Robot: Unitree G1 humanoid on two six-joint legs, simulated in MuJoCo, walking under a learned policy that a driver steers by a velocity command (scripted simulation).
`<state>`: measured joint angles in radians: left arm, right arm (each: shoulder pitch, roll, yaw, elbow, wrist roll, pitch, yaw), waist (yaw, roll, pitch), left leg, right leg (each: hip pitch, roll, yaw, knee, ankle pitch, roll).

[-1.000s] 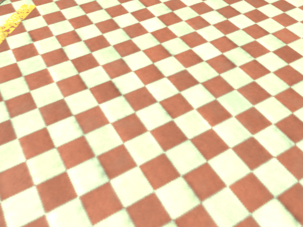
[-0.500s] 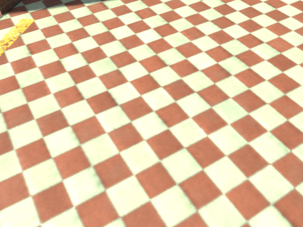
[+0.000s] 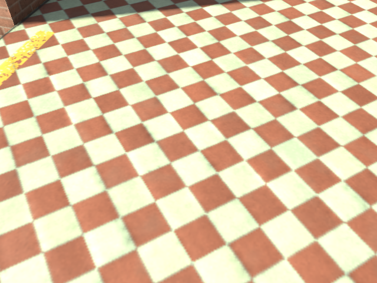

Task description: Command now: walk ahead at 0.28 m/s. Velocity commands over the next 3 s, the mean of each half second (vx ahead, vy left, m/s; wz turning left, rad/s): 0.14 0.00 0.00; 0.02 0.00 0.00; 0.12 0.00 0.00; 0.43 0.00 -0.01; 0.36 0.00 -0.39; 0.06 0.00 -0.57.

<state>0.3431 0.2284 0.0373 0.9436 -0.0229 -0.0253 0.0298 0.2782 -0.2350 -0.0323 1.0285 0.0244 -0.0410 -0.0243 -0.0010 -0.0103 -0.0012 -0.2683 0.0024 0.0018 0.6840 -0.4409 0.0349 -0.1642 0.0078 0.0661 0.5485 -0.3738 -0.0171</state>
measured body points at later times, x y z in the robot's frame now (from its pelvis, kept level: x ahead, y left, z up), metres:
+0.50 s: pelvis +0.11 +0.01 +0.00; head +0.13 +0.00 +0.45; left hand +0.26 +0.25 -0.12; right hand +0.11 -0.24 -0.15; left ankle +0.00 +0.11 -0.73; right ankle +0.17 -0.10 -0.73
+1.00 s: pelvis +0.10 +0.00 +0.00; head +0.11 +0.00 +0.45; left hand +0.19 +0.26 -0.15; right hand +0.07 -0.23 -0.16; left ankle +0.00 +0.11 -0.73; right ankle +0.17 -0.10 -0.73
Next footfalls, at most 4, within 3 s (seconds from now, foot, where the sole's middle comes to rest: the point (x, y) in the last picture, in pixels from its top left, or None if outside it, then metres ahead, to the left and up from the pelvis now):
0.40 right None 0.21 -0.10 -0.77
2.02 left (160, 272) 0.58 0.12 -0.77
2.52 right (223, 227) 0.77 -0.12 -0.77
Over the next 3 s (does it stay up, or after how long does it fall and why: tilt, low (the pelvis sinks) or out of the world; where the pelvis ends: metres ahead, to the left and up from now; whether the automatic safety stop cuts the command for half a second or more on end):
stays up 0.71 0.01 0.00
